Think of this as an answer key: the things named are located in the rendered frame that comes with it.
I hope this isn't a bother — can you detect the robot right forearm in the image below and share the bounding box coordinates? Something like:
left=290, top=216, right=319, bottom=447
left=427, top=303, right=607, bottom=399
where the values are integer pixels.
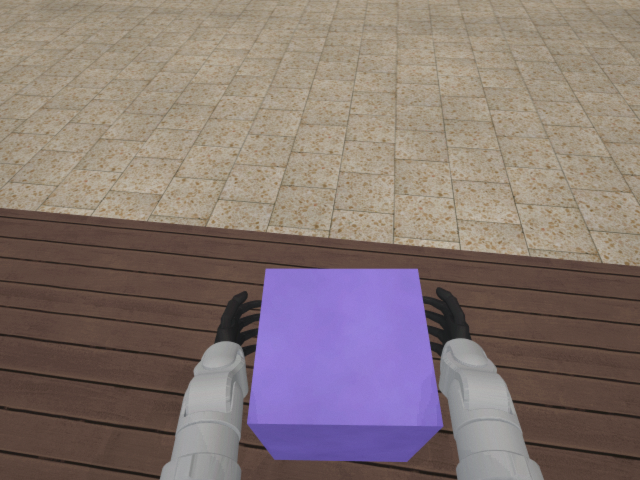
left=439, top=338, right=544, bottom=480

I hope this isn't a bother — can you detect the carton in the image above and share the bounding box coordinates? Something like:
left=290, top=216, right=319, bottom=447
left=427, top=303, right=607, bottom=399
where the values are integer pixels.
left=247, top=269, right=443, bottom=462

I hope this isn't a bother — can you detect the robot left hand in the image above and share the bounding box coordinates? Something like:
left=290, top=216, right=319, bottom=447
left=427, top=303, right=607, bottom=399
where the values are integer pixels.
left=214, top=291, right=262, bottom=356

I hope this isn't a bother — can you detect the robot right hand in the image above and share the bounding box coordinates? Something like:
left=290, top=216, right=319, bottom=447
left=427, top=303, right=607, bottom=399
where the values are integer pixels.
left=422, top=287, right=472, bottom=357

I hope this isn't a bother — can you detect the robot left forearm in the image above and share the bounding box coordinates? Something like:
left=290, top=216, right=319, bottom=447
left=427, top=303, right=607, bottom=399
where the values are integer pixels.
left=160, top=341, right=249, bottom=480

